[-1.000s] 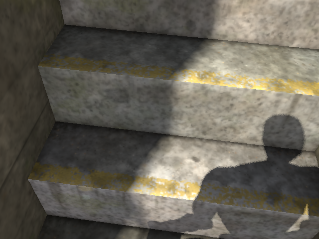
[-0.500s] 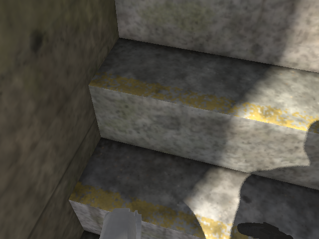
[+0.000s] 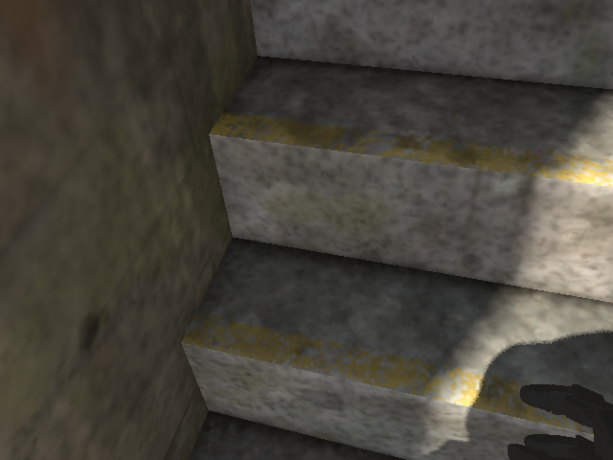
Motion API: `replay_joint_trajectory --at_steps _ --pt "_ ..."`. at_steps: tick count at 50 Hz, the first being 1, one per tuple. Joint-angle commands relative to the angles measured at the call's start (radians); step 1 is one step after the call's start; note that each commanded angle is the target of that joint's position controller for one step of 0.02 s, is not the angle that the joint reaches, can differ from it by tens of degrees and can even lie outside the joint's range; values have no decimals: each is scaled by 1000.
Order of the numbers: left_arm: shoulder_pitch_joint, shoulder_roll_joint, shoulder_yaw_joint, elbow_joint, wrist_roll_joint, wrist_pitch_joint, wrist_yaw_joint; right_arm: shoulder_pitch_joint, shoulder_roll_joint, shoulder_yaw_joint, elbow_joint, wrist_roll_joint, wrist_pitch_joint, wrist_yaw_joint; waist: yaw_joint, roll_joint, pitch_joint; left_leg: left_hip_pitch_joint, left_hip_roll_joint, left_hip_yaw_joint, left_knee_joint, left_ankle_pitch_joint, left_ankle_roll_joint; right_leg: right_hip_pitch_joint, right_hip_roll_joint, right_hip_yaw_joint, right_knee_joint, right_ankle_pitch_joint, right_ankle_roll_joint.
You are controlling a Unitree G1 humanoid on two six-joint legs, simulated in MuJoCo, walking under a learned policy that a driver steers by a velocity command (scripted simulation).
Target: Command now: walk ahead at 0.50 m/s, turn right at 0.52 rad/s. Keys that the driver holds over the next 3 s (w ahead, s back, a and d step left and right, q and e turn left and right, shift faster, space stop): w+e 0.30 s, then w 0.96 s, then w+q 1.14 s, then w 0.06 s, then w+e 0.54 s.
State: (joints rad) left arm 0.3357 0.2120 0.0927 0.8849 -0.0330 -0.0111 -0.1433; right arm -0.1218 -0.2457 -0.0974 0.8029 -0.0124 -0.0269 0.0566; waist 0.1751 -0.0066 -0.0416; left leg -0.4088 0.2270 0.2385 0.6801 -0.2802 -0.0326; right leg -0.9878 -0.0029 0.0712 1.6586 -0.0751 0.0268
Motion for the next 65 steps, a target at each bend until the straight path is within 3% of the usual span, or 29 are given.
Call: replay_joint_trajectory --at_steps 1,3,4,6,8,12,15,22,23,24,26,29,30,31,33,35,36,37,38,39,41,42,47,53,58,59,61,62,65 --pt "415 33 10 112 15 -8 -15 -239 -99 -40 -221 -14 -24 23 55 -24 -66 127 91 -4 -5 -22 85 346 -43 23 -627 -155 53" --pt "359 -62 -45 104 20 -38 -24 -154 29 -26 -161 6 34 38 -31 -186 50 -6 -75 12 611 -35 110 350 76 36 -994 -22 -66" --pt "-17 292 28 -117 -92 -56 41 287 125 -17 -143 -110 54 72 -391 -642 -146 -445 -263 -249 995 92 87 480 70 566 -1107 -414 -310" --pt "327 48 -50 -105 -3 -39 57 -58 -52 -48 -70 24 26 48 -91 -134 -257 -421 -287 -327 1313 80 119 399 95 310 -1038 -381 -227" --pt "42 29 -12 -106 62 -53 173 1 235 109 -189 -76 -29 -39 -235 -107 -160 -478 -311 -254 1272 127 70 499 103 574 -1143 -492 -189" --pt "-184 66 -56 -315 -93 -74 154 146 -242 -53 -33 -21 7 -42 -62 -302 -340 -460 -276 -583 1069 107 -54 601 -58 908 -1050 -630 -291" --pt "116 -9 -121 -273 10 -15 119 -113 -143 -21 -168 -27 29 -26 89 6 -219 -416 -289 -489 849 72 5 509 81 689 -842 -453 -226" --pt "72 22 38 -126 70 -48 264 129 -17 52 -151 9 -17 -58 -79 -174 -186 -293 -310 -368 558 134 116 672 -20 758 -1120 -483 -356" --pt "-109 30 -61 -285 -73 -30 179 270 -94 49 -37 -59 20 23 20 -255 -365 -417 -287 -532 869 20 75 569 74 719 -911 -539 -273" --pt "-42 4 23 -161 74 -54 236 112 31 67 -198 -48 -13 -48 -93 -163 -185 -310 -376 -335 805 10 114 561 61 592 -1064 -479 -303" --pt "-188 -18 -110 -333 -79 -1 144 264 -96 40 -88 -104 40 65 -50 -54 -284 -477 -337 -493 1066 -31 105 352 111 580 -883 -505 -296" --pt "-291 8 -62 -229 91 -66 225 205 45 86 -191 -53 24 -19 -216 -134 -141 -251 -418 -148 960 166 46 250 160 354 -1005 -462 -278" --pt "-465 45 -146 -534 -67 -28 185 485 -137 24 -50 -86 63 54 -186 -99 -270 -338 -309 -383 965 92 -27 52 205 324 -916 -574 -215" --pt "-397 -9 -71 -286 91 -63 236 410 -23 67 -112 -30 34 -45 -295 -121 -131 -53 -343 -137 575 185 19 81 151 276 -985 -498 -221" --pt "-517 -8 -74 -333 107 -30 260 641 -12 76 -56 7 52 -27 -437 -155 -63 205 -331 6 -126 156 89 -110 229 91 -843 -503 -76" --pt "-320 -31 -110 -543 -90 70 180 719 110 140 140 -71 85 183 -131 144 -13 232 -132 -255 -179 589 94 -430 355 -77 82 -455 -9" --pt "-180 -179 -86 -300 126 11 265 298 73 79 -75 19 38 -13 -212 257 37 -53 -128 -90 -642 651 126 42 418 -30 377 -445 -124" --pt "-48 -145 -50 -300 138 -3 246 189 -2 82 -88 -35 2 -61 -67 94 -85 29 -131 -187 -357 638 138 -45 407 1 885 -435 -65" --pt "-281 17 -93 -635 -40 22 139 211 -114 109 -47 -85 57 191 109 252 188 -29 -53 -347 -82 751 330 -589 347 98 848 -548 -69" --pt "-186 124 -73 -460 -3 6 128 305 -185 58 -70 -82 47 206 -60 251 23 198 233 -567 -214 705 510 -706 233 112 811 -563 6" --pt "-312 63 -69 -447 148 -25 201 350 -256 -33 -165 1 -42 -66 -160 -79 -54 457 277 -835 -446 -525 279 -630 42 150 628 -184 -10" --pt "-160 -20 -110 -305 -11 -18 156 424 -94 66 -11 -83 -79 24 -216 45 230 315 228 -992 -429 -421 431 -854 27 238 697 72 -66" --pt "-506 29 -54 -358 110 42 148 469 -81 48 -31 40 -103 -121 -247 -60 44 158 64 -569 -424 -318 221 -185 -73 -76 108 72 -41" --pt "-267 -63 -94 -337 63 14 57 453 14 71 -15 -53 -58 -37 -197 423 -7 430 160 -518 -598 -75 319 126 -110 -103 -651 -181 -149" --pt "-161 3 -56 -297 49 -52 75 524 -73 36 24 -103 28 0 -126 77 -88 450 46 -327 -210 665 329 643 56 -228 -1247 43 -192" --pt "-88 26 -31 -186 31 -85 136 403 -67 4 -57 7 -10 -87 -134 148 -99 367 -75 -203 -52 595 224 797 -4 -180 -1380 -110 -123" --pt "255 118 0 -72 87 -40 75 826 213 97 105 -117 30 56 -144 -312 -196 -360 -225 -217 664 31 190 1372 -248 155 -1158 453 -487" --pt "200 232 62 -182 112 -34 195 238 -5 1 -90 67 -69 -55 67 25 -44 -624 -357 -259 1137 -105 57 1204 -410 368 -1364 316 -416" --pt "12 150 21 -146 106 -74 163 125 114 52 -222 7 -83 -94 -144 -34 122 -932 -304 -458 1656 -45 97 900 -400 185 -1426 -178 -337"
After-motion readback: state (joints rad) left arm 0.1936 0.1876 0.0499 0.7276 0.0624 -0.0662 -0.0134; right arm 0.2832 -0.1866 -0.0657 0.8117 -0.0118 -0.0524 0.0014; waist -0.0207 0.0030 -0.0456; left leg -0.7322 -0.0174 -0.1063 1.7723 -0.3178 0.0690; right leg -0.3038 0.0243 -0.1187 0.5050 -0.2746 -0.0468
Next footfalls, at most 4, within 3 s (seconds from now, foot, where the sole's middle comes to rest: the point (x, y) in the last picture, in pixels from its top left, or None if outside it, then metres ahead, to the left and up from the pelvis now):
0.08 right None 0.11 -0.13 -0.74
0.74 left None -0.14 0.15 -0.97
1.18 right None -0.15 -0.14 -0.97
1.60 left None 0.10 0.00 -0.74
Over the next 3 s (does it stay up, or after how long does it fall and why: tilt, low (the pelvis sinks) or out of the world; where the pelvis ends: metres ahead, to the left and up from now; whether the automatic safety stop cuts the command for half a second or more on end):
stays up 0.39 -0.04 0.29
